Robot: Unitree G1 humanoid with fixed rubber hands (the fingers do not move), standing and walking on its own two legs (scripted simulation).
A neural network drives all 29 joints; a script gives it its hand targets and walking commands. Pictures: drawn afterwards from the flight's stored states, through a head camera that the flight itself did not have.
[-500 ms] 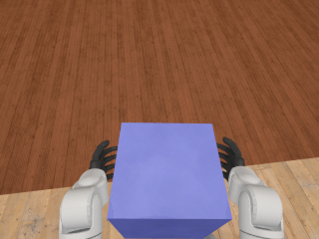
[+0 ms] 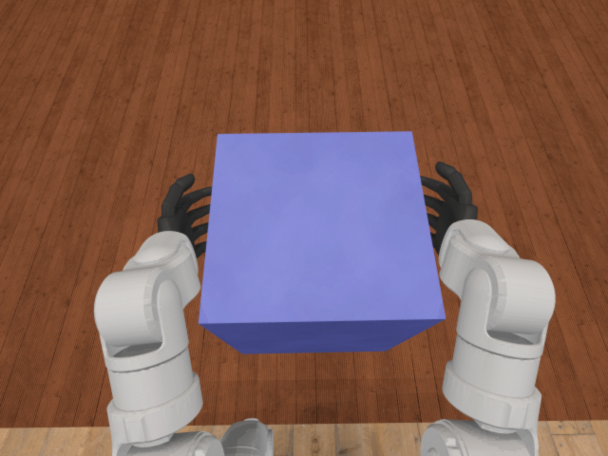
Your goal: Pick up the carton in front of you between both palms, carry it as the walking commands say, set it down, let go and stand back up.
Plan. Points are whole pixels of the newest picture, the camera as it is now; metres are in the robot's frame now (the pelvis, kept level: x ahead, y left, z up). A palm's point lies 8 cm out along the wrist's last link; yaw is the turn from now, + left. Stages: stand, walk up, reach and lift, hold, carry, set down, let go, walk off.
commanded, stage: carry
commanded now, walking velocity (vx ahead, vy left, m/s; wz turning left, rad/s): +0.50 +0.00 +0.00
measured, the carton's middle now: (314, 259) +0.33 +0.01 +0.07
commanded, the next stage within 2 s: none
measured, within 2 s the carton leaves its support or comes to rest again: neither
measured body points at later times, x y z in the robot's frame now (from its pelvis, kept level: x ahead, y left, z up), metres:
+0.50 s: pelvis +0.33 +0.04 +0.00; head +0.43 +0.04 +0.44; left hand +0.73 +0.15 +0.11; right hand +0.70 -0.15 +0.12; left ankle +0.30 +0.11 -0.74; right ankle +0.36 -0.09 -0.64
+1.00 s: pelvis +0.68 +0.01 +0.04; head +0.72 +0.01 +0.49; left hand +1.05 +0.19 +0.21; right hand +1.07 -0.12 +0.21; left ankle +0.81 +0.10 -0.65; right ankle +0.56 -0.08 -0.69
